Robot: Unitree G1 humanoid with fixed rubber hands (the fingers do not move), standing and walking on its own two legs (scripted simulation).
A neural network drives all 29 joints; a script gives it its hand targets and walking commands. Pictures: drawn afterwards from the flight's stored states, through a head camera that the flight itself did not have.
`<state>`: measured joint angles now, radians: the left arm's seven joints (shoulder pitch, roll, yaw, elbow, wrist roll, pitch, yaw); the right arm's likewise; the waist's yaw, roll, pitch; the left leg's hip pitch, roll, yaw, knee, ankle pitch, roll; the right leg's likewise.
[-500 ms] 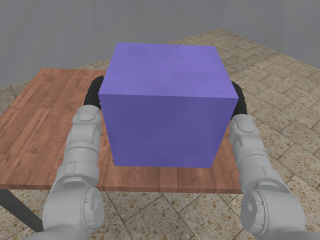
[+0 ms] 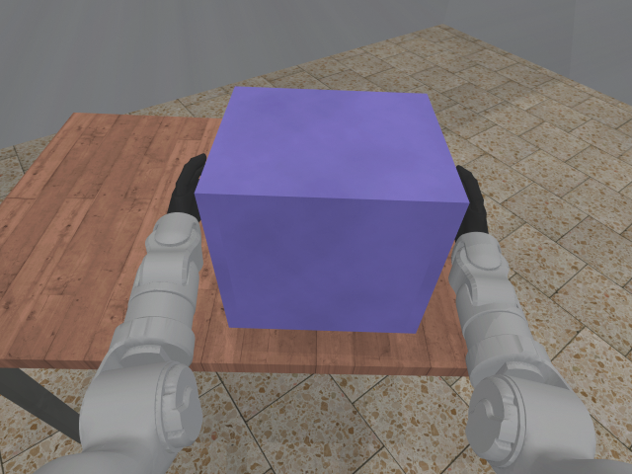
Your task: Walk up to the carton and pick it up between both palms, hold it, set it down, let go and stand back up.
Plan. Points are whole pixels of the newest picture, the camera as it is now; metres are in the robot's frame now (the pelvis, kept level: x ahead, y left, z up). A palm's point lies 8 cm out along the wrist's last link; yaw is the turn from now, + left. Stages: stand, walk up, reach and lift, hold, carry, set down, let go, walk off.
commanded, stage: set down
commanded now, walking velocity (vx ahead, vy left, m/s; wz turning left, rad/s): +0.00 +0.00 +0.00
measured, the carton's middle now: (326, 212) +0.46 +0.00 +0.08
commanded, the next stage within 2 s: none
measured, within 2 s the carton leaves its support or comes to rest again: neither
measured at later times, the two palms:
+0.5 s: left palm (195, 221) +0.43 +0.19 +0.09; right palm (462, 239) +0.40 -0.18 +0.09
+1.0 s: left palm (208, 228) +0.45 +0.18 +0.05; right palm (455, 251) +0.42 -0.19 +0.04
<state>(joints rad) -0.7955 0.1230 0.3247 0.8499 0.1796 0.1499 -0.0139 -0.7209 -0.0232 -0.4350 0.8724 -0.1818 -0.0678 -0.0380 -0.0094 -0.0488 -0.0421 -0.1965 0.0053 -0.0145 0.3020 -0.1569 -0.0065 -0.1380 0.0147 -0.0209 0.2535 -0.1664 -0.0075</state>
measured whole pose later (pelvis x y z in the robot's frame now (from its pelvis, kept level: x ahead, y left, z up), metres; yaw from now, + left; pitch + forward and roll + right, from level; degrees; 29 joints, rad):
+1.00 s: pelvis +0.01 +0.00 -0.01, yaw -2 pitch +16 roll +0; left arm -0.95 0.19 0.31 1.30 0.06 -0.19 0.00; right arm -0.77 0.00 -0.57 0.98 -0.31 -0.21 -0.04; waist 0.00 -0.01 -0.13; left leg -0.48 0.02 0.05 0.36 -0.17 0.00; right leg -0.44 0.01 -0.03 0.33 -0.17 0.00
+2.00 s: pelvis -0.01 +0.01 -0.01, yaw -3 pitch +18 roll -1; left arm -0.99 0.20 0.39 1.41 0.11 -0.36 -0.01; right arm -0.84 0.00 -0.66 1.03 -0.40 -0.30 -0.01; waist 0.00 0.01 -0.11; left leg -0.54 0.03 0.07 0.37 -0.15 0.01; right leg -0.50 0.00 -0.05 0.34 -0.16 -0.01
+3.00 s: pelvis -0.01 +0.00 -0.03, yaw -3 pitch +27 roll -1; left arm -1.14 0.30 0.00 1.61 -0.21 -0.35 0.03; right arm -1.00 -0.17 -0.17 1.33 0.10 -0.23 -0.08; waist -0.04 -0.02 -0.26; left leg -0.82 0.06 0.06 0.56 -0.22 0.00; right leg -0.78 0.01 -0.07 0.51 -0.21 -0.02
